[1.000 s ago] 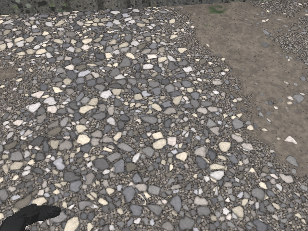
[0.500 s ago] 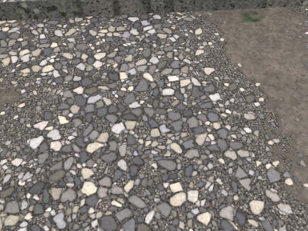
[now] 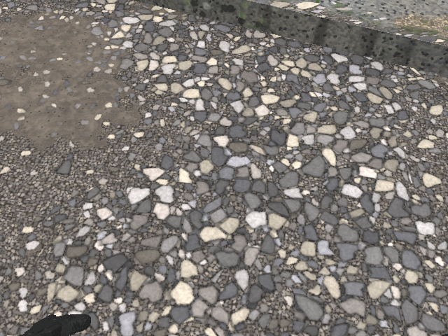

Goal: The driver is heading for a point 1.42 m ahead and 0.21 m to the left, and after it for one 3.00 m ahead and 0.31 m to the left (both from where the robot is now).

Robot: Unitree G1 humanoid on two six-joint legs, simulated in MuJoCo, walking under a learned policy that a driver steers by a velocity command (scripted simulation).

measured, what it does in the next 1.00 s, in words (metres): walks ahead, turning left: right foot, then left foot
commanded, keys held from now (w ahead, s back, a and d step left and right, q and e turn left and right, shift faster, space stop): q+shift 0.28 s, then shift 0.34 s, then w+shift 0.38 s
